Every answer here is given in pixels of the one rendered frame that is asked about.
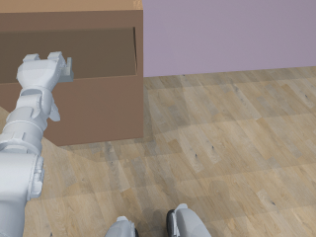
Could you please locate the left robot hand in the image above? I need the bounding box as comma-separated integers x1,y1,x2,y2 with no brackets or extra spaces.
17,51,67,121

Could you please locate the right robot shin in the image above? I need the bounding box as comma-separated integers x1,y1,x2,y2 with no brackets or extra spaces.
171,203,188,237

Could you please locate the cabinet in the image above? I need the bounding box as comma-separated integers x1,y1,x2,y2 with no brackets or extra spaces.
0,0,144,147

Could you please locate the left robot forearm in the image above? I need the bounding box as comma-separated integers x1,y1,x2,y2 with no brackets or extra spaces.
0,85,53,157

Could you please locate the handle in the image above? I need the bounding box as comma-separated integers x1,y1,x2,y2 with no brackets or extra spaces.
16,57,74,83

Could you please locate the drawer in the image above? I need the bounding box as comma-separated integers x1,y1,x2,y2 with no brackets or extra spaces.
0,27,136,84

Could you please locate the left robot thigh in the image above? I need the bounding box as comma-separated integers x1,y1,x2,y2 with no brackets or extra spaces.
105,220,135,237

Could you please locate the left robot upper arm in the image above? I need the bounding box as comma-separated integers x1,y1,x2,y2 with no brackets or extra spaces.
0,152,45,237

